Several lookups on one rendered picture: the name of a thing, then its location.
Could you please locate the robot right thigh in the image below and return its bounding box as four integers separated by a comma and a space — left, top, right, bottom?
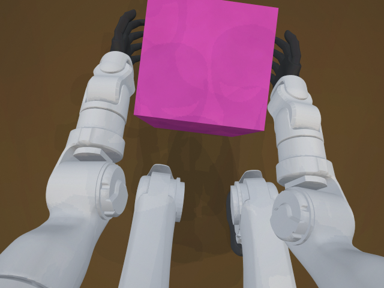
230, 178, 296, 288

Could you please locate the robot right forearm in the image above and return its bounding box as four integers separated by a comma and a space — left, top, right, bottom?
268, 75, 348, 203

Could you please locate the left robot upper arm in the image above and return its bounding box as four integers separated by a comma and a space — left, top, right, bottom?
0, 161, 128, 288

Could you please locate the robot left forearm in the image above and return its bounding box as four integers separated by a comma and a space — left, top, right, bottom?
46, 51, 135, 207

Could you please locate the left robot hand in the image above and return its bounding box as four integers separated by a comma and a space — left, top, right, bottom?
110, 10, 145, 64

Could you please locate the right robot hand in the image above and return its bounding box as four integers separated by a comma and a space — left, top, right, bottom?
270, 30, 301, 88

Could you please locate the right robot shin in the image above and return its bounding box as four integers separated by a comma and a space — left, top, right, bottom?
234, 170, 279, 244

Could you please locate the right robot upper arm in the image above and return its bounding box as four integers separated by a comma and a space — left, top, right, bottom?
270, 187, 384, 288

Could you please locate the carton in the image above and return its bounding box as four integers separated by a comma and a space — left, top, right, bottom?
134, 0, 278, 137

